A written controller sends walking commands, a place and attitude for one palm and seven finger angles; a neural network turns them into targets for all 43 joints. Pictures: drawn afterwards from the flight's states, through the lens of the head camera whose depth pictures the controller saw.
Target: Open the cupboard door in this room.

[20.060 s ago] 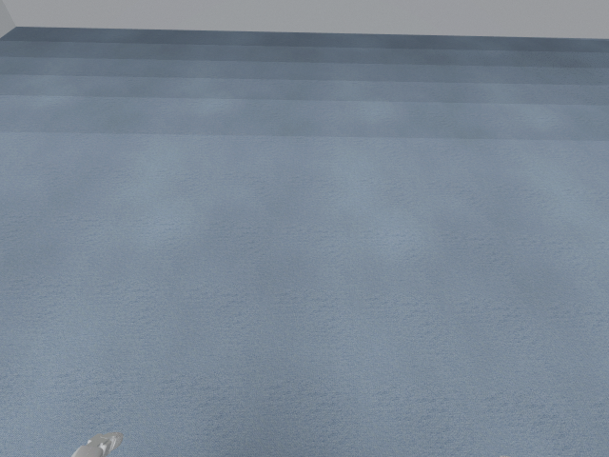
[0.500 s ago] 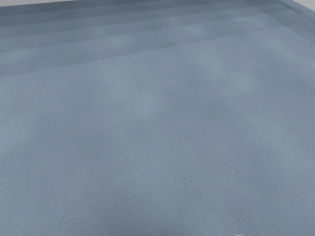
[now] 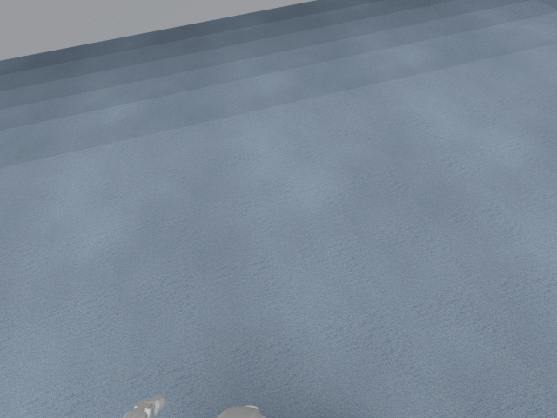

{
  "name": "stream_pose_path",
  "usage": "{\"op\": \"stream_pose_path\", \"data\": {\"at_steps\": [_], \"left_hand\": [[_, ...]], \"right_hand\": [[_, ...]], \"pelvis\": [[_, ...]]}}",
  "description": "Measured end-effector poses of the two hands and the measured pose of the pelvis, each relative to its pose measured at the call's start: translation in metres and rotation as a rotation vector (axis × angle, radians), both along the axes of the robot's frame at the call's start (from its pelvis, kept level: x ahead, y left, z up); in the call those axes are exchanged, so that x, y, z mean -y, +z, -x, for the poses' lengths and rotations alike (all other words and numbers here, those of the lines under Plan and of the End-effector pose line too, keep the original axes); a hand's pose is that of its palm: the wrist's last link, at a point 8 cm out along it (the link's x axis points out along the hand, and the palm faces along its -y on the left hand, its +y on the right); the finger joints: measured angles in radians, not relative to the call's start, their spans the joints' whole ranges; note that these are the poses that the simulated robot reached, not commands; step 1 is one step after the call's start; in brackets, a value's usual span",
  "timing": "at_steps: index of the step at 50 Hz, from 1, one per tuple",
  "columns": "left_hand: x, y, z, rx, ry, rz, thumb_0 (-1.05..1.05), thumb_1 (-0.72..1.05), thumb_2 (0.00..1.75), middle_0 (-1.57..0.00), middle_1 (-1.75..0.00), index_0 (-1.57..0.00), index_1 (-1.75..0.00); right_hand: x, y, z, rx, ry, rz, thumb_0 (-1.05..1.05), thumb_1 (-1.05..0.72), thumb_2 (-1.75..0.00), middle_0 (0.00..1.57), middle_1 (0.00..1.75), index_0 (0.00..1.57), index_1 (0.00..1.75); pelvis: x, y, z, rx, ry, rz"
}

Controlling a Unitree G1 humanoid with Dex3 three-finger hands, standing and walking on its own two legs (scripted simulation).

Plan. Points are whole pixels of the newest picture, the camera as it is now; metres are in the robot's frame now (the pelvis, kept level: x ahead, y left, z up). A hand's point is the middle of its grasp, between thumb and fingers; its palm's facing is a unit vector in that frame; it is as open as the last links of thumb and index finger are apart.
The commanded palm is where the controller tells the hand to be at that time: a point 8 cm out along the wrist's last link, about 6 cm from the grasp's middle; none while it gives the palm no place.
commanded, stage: turn or walk to find it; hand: left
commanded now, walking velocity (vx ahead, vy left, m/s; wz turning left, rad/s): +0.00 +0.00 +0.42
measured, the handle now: out of the picture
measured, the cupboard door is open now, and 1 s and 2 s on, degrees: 0 0 0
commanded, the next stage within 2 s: stand and wait in 0.70 s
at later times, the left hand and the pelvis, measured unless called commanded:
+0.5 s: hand out of the picture -0.06 +0.25 -0.18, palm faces +0.29 -0.92 -0.25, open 7.4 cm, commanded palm none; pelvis -0.03 +0.04 +0.00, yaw +13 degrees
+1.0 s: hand out of the picture -0.02 +0.21 -0.14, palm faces +0.43 -0.86 -0.29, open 7.4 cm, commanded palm none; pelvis -0.02 -0.01 +0.00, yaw +26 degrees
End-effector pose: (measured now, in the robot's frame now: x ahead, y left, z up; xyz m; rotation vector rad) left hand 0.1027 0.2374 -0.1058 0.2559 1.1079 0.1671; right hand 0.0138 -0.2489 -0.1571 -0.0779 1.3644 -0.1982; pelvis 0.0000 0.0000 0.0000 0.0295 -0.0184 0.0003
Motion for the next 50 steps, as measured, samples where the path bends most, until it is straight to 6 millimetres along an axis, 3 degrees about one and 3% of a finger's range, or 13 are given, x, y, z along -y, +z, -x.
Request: {"op": "stream_pose_path", "data": {"at_steps": [6, 12, 16, 20, 23, 27, 34, 43, 50], "left_hand": [[0.007, 0.0, 0.045, -0.061, 0.088, 0.013, 0.0, 0.9, 0.9, -0.2, -0.3, -0.2, -0.3], [0.001, -0.01, 0.09, -0.119, 0.183, 0.038, 0.0, 0.91, 0.9, -0.21, -0.3, -0.2, -0.3], [-0.014, -0.021, 0.125, -0.162, 0.252, 0.056, 0.0, 0.91, 0.9, -0.21, -0.3, -0.2, -0.3], [-0.037, -0.041, 0.161, -0.206, 0.323, 0.078, 0.0, 0.9, 0.9, -0.21, -0.3, -0.2, -0.3], [-0.052, -0.047, 0.179, -0.251, 0.358, 0.081, 0.0, 0.91, 0.9, -0.2, -0.3, -0.2, -0.3], [-0.063, -0.038, 0.181, -0.242, 0.385, 0.086, 0.01, 0.91, 0.9, -0.2, -0.3, -0.2, -0.29], [-0.068, -0.024, 0.158, -0.136, 0.395, 0.067, 0.0, 0.91, 0.9, -0.2, -0.3, -0.2, -0.29], [-0.04, -0.013, 0.123, -0.027, 0.388, 0.014, 0.0, 0.91, 0.9, -0.2, -0.3, -0.2, -0.29], [-0.006, 0.001, 0.149, -0.034, 0.465, 0.007, 0.0, 0.91, 0.9, -0.2, -0.3, -0.2, -0.3]], "right_hand": [[0.015, 0.007, -0.004, -0.022, 0.059, 0.009, 0.0, -0.91, -0.9, 0.2, 0.3, 0.2, 0.3], [0.011, 0.014, -0.025, -0.031, 0.152, 0.035, 0.0, -0.91, -0.9, 0.2, 0.3, 0.19, 0.3], [-0.007, 0.019, -0.056, 0.014, 0.235, 0.057, 0.0, -0.91, -0.9, 0.2, 0.3, 0.19, 0.3], [-0.036, 0.022, -0.091, 0.114, 0.316, 0.084, 0.0, -0.91, -0.9, 0.2, 0.3, 0.19, 0.3], [-0.058, 0.031, -0.106, 0.175, 0.355, 0.085, 0.0, -0.91, -0.9, 0.2, 0.3, 0.19, 0.3], [-0.077, 0.042, -0.113, 0.203, 0.39, 0.082, 0.0, -0.91, -0.9, 0.2, 0.3, 0.2, 0.3], [-0.085, 0.038, -0.107, 0.18, 0.42, 0.046, 0.0, -0.91, -0.9, 0.2, 0.3, 0.2, 0.3], [-0.048, 0.004, -0.086, 0.071, 0.411, -0.002, 0.0, -0.91, -0.9, 0.2, 0.3, 0.2, 0.3], [-0.022, 0.003, -0.091, 0.003, 0.461, -0.001, 0.0, -0.91, -0.9, 0.2, 0.3, 0.2, 0.3]], "pelvis": [[0.008, 0.006, 0.005, 0.0, 0.061, -0.01], [0.004, 0.006, 0.01, -0.011, 0.124, -0.009], [-0.006, 0.003, 0.016, -0.017, 0.165, 0.002], [-0.026, -0.009, 0.022, -0.02, 0.206, 0.033], [-0.033, -0.008, 0.026, -0.01, 0.215, 0.024], [-0.041, 0.002, 0.027, -0.006, 0.246, 0.044], [-0.04, 0.007, 0.029, -0.007, 0.294, 0.04], [-0.008, -0.005, 0.024, -0.023, 0.365, 0.008], [0.009, 0.003, 0.024, -0.007, 0.452, -0.01]]}}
